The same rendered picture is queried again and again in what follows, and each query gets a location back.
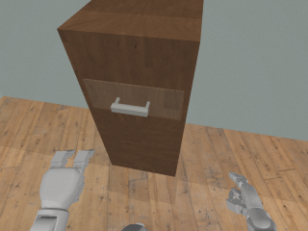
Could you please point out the right robot forearm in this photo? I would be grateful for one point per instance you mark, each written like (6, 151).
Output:
(258, 219)

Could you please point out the handle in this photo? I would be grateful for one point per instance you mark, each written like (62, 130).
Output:
(129, 109)

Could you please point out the drawer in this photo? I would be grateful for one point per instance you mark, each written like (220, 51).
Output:
(162, 102)

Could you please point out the left robot hand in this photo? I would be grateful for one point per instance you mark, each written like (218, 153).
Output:
(62, 186)

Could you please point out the right robot hand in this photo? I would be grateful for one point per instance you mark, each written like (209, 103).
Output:
(247, 197)

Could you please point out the left robot forearm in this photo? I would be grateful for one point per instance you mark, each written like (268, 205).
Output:
(50, 219)

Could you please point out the cabinet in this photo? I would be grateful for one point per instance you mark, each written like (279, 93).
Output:
(150, 43)

